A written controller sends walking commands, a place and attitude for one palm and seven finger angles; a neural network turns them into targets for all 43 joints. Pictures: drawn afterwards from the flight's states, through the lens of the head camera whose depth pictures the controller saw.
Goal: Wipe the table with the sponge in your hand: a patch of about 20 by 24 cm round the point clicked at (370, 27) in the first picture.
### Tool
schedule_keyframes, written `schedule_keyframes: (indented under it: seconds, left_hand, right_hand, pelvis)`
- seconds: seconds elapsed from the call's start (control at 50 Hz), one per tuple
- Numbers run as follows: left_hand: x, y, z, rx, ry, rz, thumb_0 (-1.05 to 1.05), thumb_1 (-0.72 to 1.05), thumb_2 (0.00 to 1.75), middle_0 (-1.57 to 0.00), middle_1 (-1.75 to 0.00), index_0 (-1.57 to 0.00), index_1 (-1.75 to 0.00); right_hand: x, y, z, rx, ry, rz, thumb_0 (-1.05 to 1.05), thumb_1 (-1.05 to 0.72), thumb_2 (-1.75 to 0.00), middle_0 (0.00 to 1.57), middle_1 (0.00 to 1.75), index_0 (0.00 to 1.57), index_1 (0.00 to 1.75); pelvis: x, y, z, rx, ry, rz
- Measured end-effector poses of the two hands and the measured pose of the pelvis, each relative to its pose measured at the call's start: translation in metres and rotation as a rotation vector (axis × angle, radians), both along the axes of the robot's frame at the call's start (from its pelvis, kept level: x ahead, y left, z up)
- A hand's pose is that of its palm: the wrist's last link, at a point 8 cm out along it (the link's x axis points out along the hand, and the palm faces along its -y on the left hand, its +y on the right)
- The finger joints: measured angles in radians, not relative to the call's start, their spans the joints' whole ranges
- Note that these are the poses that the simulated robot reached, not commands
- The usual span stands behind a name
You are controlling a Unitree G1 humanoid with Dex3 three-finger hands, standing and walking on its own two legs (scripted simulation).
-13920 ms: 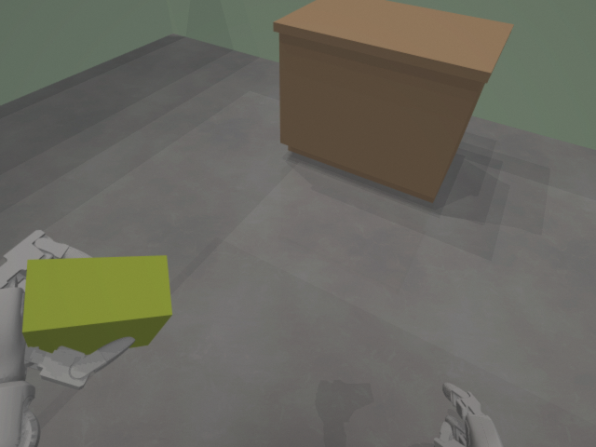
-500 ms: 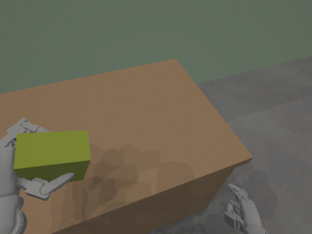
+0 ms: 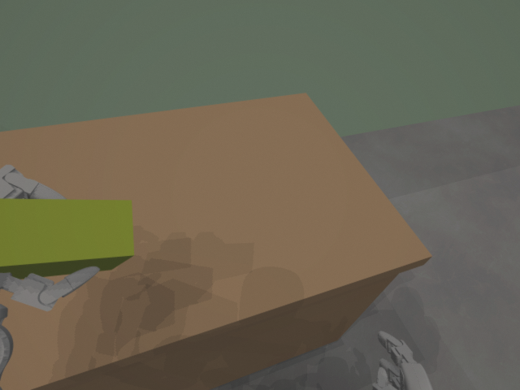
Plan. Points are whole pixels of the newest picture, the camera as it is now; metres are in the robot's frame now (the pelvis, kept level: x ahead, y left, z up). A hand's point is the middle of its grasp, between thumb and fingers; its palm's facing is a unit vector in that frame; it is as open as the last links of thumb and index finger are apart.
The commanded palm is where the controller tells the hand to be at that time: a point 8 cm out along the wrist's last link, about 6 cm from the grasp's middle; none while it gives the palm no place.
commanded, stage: come to a stop and stand still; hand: left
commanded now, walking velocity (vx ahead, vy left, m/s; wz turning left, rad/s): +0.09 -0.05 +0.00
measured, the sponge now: (85, 241) +0.24 +0.24 +0.15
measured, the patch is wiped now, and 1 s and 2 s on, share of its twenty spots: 0.00 0.00 0.00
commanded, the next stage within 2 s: look again from close up in 0.88 s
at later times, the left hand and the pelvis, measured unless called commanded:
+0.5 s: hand (94, 224) +0.25 +0.23 +0.17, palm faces +0.32 -0.87 -0.39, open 10.3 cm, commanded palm +0.19 +0.27 +0.18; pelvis +0.03 -0.01 +0.00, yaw +0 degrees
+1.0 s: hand (97, 233) +0.24 +0.22 +0.16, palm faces +0.33 -0.85 -0.41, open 10.3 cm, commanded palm +0.18 +0.26 +0.18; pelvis +0.02 -0.02 +0.00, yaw +0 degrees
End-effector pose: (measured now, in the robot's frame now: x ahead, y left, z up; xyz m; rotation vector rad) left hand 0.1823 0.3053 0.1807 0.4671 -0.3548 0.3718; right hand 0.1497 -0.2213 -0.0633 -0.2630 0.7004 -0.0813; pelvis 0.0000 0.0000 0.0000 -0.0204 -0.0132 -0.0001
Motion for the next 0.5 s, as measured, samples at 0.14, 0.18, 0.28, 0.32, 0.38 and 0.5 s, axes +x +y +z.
schedule_keyframes:
  seconds: [0.14, 0.18, 0.28, 0.32, 0.38, 0.5]
  left_hand:
    - [0.007, -0.013, -0.004, -0.031, 0.008, -0.045, -0.01, -0.52, 1.02, -0.71, -1.38, -0.71, -1.37]
    - [0.012, -0.015, -0.010, -0.035, 0.046, -0.056, -0.01, -0.52, 1.02, -0.71, -1.38, -0.71, -1.37]
    - [0.024, -0.013, -0.018, -0.035, 0.095, -0.049, -0.01, -0.52, 1.02, -0.71, -1.38, -0.71, -1.37]
    - [0.028, -0.015, -0.015, -0.031, 0.088, -0.049, -0.01, -0.52, 1.02, -0.71, -1.38, -0.71, -1.37]
    - [0.031, -0.022, -0.006, -0.023, 0.062, -0.067, -0.01, -0.52, 1.02, -0.71, -1.38, -0.71, -1.37]
    - [0.030, -0.035, 0.001, -0.006, 0.069, -0.094, -0.01, -0.52, 1.02, -0.71, -1.38, -0.71, -1.36]
  right_hand:
    - [0.021, 0.023, 0.000, 0.056, -0.041, 0.038, 0.01, -0.90, -0.90, 0.20, 0.30, 0.20, 0.30]
    - [0.026, 0.026, 0.001, 0.064, -0.044, 0.039, 0.01, -0.90, -0.90, 0.20, 0.30, 0.20, 0.30]
    - [0.035, 0.023, 0.004, 0.055, -0.035, 0.043, 0.01, -0.90, -0.90, 0.20, 0.30, 0.21, 0.30]
    - [0.039, 0.019, 0.005, 0.045, -0.030, 0.045, 0.01, -0.90, -0.90, 0.20, 0.30, 0.21, 0.30]
    - [0.044, 0.010, 0.006, 0.031, -0.028, 0.041, 0.01, -0.90, -0.90, 0.20, 0.30, 0.21, 0.30]
    - [0.050, -0.009, 0.008, 0.015, -0.035, 0.002, 0.01, -0.90, -0.90, 0.20, 0.30, 0.20, 0.30]
  pelvis:
    - [0.007, 0.009, 0.001, 0.009, 0.013, -0.009]
    - [0.010, 0.009, 0.002, 0.009, 0.016, -0.011]
    - [0.016, 0.003, 0.003, 0.006, 0.023, -0.009]
    - [0.018, 0.000, 0.003, 0.004, 0.023, -0.008]
    - [0.021, -0.003, 0.003, -0.001, 0.024, -0.005]
    - [0.028, -0.008, 0.004, -0.004, 0.028, -0.009]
